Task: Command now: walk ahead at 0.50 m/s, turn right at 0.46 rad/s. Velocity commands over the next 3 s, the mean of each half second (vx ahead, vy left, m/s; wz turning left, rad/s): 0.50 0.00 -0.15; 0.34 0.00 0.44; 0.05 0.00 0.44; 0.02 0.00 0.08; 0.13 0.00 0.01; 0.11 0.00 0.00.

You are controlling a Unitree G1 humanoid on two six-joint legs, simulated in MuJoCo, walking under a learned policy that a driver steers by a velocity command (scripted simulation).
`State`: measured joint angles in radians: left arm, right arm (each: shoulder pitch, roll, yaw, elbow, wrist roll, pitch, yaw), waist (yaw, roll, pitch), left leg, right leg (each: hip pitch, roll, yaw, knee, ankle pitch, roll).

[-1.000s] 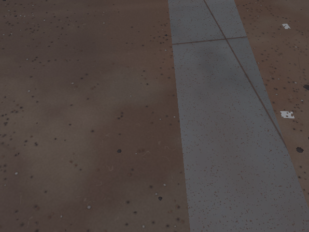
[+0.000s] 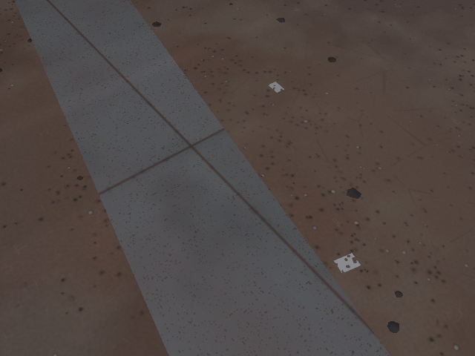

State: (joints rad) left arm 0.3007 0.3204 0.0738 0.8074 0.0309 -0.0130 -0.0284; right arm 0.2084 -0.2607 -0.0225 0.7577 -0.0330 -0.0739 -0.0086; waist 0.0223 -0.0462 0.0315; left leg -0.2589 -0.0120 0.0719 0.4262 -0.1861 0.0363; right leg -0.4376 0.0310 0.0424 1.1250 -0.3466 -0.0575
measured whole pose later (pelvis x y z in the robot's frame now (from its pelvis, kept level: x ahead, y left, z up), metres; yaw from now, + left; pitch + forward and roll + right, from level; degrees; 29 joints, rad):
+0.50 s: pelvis +0.25 -0.06 +0.00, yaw -3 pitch +1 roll +0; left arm 0.23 0.23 0.03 0.83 0.03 -0.07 -0.01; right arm 0.34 -0.25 -0.04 0.89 -0.02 -0.04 0.02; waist -0.02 0.03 0.03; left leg -0.43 0.05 -0.01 1.09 -0.33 0.05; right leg -0.22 0.04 -0.10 0.40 -0.19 -0.08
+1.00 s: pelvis +0.46 -0.02 -0.01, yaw +13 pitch +0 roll +0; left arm 0.20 0.23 0.03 0.82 0.03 -0.02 0.03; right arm 0.17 -0.26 -0.06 0.81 0.00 0.00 0.00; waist 0.00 -0.01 0.10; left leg -0.38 -0.11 0.04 0.49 -0.11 0.13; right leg -0.47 -0.04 0.00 1.25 -0.44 0.03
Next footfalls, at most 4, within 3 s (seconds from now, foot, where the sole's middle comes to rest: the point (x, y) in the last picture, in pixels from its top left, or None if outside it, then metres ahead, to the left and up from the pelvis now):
0.32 right None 0.30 -0.13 -0.78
0.84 left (226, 320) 0.58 0.05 -0.78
1.42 right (286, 305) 0.63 -0.13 -0.78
1.74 left None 0.48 0.04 -0.78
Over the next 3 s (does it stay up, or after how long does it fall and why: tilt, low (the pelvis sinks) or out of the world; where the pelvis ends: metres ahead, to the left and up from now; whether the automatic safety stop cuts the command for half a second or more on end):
stays up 0.66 0.01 -0.01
